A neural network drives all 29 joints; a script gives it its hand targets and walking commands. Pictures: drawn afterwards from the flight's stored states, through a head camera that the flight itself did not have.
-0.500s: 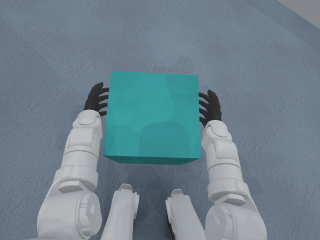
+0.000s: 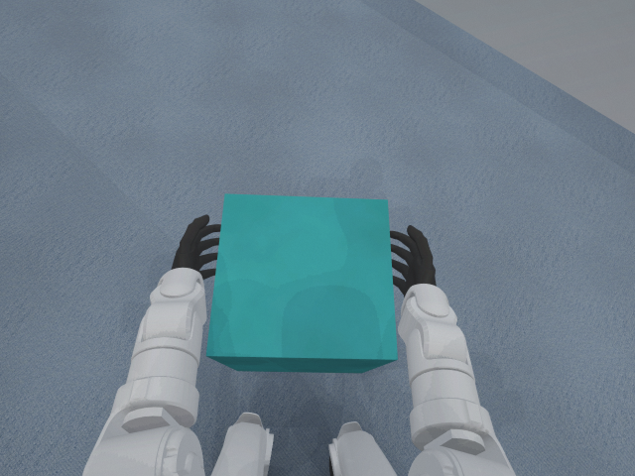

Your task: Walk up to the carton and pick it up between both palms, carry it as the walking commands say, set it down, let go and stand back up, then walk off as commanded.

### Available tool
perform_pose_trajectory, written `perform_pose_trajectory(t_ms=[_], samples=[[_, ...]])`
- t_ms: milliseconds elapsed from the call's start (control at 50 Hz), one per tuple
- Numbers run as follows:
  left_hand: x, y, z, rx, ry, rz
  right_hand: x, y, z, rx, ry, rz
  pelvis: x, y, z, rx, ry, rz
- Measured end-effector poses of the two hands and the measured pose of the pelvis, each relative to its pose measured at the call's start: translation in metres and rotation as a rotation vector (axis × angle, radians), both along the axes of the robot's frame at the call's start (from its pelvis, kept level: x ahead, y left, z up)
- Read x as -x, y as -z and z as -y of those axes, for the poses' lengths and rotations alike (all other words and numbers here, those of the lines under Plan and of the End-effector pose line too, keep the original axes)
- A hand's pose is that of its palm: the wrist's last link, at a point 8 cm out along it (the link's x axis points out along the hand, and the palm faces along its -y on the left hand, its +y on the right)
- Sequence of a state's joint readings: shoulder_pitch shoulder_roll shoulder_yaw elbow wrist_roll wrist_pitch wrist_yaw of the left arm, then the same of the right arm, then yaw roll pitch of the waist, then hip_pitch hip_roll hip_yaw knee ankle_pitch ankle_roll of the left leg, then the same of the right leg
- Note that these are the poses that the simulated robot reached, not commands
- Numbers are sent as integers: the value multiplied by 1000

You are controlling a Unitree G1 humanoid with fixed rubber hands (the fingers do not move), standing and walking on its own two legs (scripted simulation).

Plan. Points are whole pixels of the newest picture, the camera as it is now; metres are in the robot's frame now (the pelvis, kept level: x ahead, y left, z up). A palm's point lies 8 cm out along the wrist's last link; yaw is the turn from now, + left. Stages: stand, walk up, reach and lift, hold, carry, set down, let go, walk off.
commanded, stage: reach and lift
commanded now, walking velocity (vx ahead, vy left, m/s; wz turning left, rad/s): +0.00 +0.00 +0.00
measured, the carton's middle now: (303, 296) +0.38 +0.01 -0.12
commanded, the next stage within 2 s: none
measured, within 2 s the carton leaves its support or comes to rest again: neither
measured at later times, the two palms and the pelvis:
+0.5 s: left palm (177, 265) +0.36 +0.16 +0.02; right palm (444, 274) +0.36 -0.14 +0.04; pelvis +0.02 +0.00 +0.06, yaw +0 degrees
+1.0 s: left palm (161, 256) +0.34 +0.15 +0.10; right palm (482, 266) +0.34 -0.15 +0.11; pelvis +0.02 +0.00 +0.09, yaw +0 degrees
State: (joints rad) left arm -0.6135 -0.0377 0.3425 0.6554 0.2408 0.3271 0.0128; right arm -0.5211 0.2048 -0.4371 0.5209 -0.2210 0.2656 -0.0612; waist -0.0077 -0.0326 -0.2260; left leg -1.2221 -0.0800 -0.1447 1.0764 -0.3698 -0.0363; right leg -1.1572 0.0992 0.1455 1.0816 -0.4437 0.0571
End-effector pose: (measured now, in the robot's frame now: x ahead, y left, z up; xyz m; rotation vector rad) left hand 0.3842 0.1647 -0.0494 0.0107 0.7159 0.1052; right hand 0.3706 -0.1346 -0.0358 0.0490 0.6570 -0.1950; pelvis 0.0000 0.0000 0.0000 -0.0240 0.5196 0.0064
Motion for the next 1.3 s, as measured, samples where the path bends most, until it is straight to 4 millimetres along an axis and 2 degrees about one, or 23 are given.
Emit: perform_pose_trajectory(t_ms=[420, 640, 940, 1300], samples=[[17, -63, 3, -16, -3, -3, 11, -63, 4, 20, -29, -6, -14, -51, 0, -11, 1, 148], [27, -94, 6, -26, -8, -4, 17, -95, 6, 32, -50, -12, -19, -71, 0, -14, 1, 245], [40, -139, 10, -33, -6, 17, 29, -138, 10, 45, -65, -3, -23, -89, -1, -16, 0, 393], [52, -184, 12, -50, -3, 44, 43, -178, 12, 52, -75, 16, -23, -97, 0, -23, 3, 550]])
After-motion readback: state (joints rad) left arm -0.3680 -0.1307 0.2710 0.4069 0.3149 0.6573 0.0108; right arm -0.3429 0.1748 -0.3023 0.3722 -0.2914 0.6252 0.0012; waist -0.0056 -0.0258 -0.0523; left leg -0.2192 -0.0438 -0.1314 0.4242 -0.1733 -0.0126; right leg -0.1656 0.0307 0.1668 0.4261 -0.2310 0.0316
